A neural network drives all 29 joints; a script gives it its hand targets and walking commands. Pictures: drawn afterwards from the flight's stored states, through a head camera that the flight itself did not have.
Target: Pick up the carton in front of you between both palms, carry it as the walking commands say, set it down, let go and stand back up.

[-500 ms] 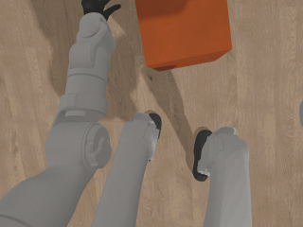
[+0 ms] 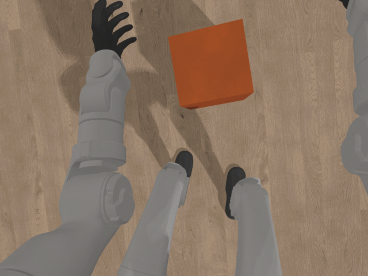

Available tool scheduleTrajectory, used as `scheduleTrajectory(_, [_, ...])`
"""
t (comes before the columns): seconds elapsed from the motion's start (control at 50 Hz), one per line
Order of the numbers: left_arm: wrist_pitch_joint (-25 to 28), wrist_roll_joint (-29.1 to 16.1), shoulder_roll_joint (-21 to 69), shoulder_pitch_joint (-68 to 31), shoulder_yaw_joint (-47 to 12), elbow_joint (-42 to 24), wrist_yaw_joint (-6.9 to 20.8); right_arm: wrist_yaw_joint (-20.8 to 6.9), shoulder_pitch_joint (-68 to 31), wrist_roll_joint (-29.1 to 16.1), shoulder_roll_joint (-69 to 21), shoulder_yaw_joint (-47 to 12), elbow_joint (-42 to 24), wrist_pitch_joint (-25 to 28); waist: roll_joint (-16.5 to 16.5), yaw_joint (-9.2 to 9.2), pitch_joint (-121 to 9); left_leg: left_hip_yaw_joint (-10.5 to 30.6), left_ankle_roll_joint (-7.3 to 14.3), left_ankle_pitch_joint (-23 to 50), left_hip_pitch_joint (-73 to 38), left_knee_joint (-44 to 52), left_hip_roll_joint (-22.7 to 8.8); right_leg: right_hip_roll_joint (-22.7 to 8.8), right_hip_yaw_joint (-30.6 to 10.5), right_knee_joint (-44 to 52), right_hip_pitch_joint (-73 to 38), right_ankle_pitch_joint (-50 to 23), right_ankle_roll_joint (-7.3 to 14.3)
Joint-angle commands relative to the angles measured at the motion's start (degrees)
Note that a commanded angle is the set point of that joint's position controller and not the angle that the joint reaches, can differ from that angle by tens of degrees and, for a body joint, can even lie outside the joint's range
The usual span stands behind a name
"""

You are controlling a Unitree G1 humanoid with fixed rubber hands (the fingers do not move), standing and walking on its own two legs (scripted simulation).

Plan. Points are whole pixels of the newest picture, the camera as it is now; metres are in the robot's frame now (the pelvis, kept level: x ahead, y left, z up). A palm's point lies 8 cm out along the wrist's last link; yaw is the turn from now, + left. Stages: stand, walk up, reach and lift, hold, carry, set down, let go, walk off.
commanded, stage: let go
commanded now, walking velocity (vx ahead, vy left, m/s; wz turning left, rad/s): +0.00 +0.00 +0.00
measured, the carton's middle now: (211, 73) +0.54 +0.05 -0.49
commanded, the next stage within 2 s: stand in 1.52 s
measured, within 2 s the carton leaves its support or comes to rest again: neither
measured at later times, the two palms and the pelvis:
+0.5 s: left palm (47, 105) +0.38 +0.23 +0.01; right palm out of the picture +0.43 -0.19 +0.00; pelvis +0.05 +0.02 +0.11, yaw -4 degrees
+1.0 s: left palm out of the picture +0.27 +0.25 +0.09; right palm out of the picture +0.30 -0.21 +0.08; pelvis +0.11 +0.02 +0.16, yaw -1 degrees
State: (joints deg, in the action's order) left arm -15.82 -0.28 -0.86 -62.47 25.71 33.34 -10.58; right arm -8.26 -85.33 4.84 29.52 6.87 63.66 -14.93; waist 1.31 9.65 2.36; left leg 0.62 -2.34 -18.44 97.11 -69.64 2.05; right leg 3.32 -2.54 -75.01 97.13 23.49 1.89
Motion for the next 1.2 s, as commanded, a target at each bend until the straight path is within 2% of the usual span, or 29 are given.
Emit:
scheduleTrajectory(0.0, [1.4, 1.7, -4.2, -8.5, 0.5, -5.9, 0.8, -0.3, -15.1, 1.7, 4.6, 2.6, -5.2, 1.4, 10.5, 1.54, -58.4, -6.5, -2.3, 18.4, -27.8, 6.2, 2.1, 0.1, -0.4, 10.3, -42.5, -21.9, -1.3])
scheduleTrajectory(0.1, [3.1, 4.7, -3.7, 0.0, 0.1, -7.3, 3.2, 1.1, -5.9, 4.9, 0.9, 6.7, -8.0, 2.5, 9.3, 0.34, -63.2, -6.3, -2.1, 22.7, -33.6, 10.3, 2.1, 0.2, -0.8, 14.6, -50.5, -30.8, -1.9])
scheduleTrajectory(0.18, [5.3, 6.2, -5.5, 10.1, -2.7, -9.2, 6.4, 4.6, 6.1, 6.3, -4.4, 9.4, -15.1, 3.6, 9.0, -0.72, -67.2, -6.2, -1.1, 25.7, -36.0, 13.5, 2.4, 0.3, -1.2, 17.5, -59.3, -39.7, -2.9])
scheduleTrajectory(0.22, [6.3, 6.7, -7.3, 14.7, -4.9, -9.8, 8.5, 7.0, 12.7, 6.2, -7.6, 10.0, -19.2, 4.2, 8.5, -0.99, -66.6, -5.8, -0.4, 25.5, -37.7, 15.1, 2.3, 0.2, -1.7, 19.4, -62.1, -40.9, -3.3])
scheduleTrajectory(0.3, [7.6, 6.3, -10.2, 23.4, -9.3, -9.9, 12.3, 10.7, 23.7, 4.4, -11.7, 9.2, -27.2, 5.7, 6.6, -1.03, -59.7, -4.5, 0.7, 22.6, -45.3, 18.7, 1.5, 0.1, -1.7, 24.9, -61.9, -33.3, -3.4])
scheduleTrajectory(0.38, [9.1, 4.4, -11.5, 32.2, -13.3, -9.0, 14.5, 12.2, 34.5, 2.3, -12.9, 7.8, -31.7, 7.7, 4.6, -1.73, -49.6, -2.9, 1.2, 19.8, -55.4, 22.4, 0.1, 0.5, -0.5, 30.8, -57.7, -20.6, -3.0])
scheduleTrajectory(0.44, [10.4, 2.6, -12.2, 38.7, -15.5, -8.9, 15.4, 11.8, 42.3, 0.7, -12.9, 6.6, -32.7, 9.2, 2.9, -2.42, -43.5, -1.6, 1.1, 18.4, -62.1, 25.2, -0.9, 0.4, 0.4, 33.8, -56.3, -14.5, -2.6])
scheduleTrajectory(0.52, [12.1, 0.5, -12.8, 47.4, -18.2, -9.7, 15.7, 10.8, 51.9, -0.8, -12.7, 4.8, -32.7, 11.0, 0.8, -3.04, -37.6, 0.2, 0.7, 19.6, -70.5, 28.6, -1.7, 0.0, 1.1, 36.2, -56.7, -11.7, -2.1])
scheduleTrajectory(0.68, [14.4, -1.7, -13.9, 64.5, -22.8, -14.6, 14.5, 9.4, 70.9, -2.5, -12.2, 2.7, -32.6, 14.4, -3.8, -4.11, -29.6, 2.7, 0.0, 33.7, -87.3, 32.9, -1.7, 0.2, 1.5, 41.5, -61.1, -15.2, -1.7])
scheduleTrajectory(0.74, [15.0, -2.2, -14.5, 68.9, -23.7, -16.2, 14.1, 9.1, 76.6, -2.7, -12.0, 2.1, -33.6, 15.4, -3.7, -5.14, -25.4, 2.9, -0.1, 36.0, -90.4, 35.3, -1.5, 0.2, 1.5, 44.3, -65.3, -16.9, -1.7])
scheduleTrajectory(0.86, [15.2, -2.6, -15.7, 73.0, -23.7, -16.3, 14.4, 8.2, 85.7, -2.8, -12.9, 0.2, -36.9, 15.5, 0.6, -7.50, -16.7, 1.5, 0.3, 28.3, -88.8, 41.1, -0.4, -0.9, 1.1, 48.5, -78.4, -21.2, -2.4])
scheduleTrajectory(0.94, [14.6, -2.0, -16.4, 73.7, -23.0, -15.0, 14.6, 7.2, 90.6, -3.4, -13.4, -1.1, -39.4, 14.4, 1.9, -8.78, -11.9, 0.7, 0.7, 23.8, -89.0, 43.7, 0.1, -1.6, 1.0, 50.7, -84.5, -23.8, -3.0])
scheduleTrajectory(1.04, [13.1, -0.6, -16.9, 75.2, -22.0, -13.7, 14.3, 5.8, 94.8, -4.7, -13.2, -2.8, -42.3, 12.7, -0.1, -8.87, -7.3, 0.3, 1.0, 22.4, -91.0, 46.0, 0.7, -2.1, 0.7, 53.2, -89.0, -25.7, -3.3])
scheduleTrajectory(1.18, [10.4, 1.2, -17.2, 74.3, -21.2, -13.1, 14.4, 4.5, 95.3, -5.5, -12.9, -3.8, -44.6, 10.0, -1.9, -8.13, -1.9, -0.1, 1.2, 17.5, -92.8, 47.0, 0.8, -2.1, 0.4, 54.8, -90.1, -21.8, -3.0])
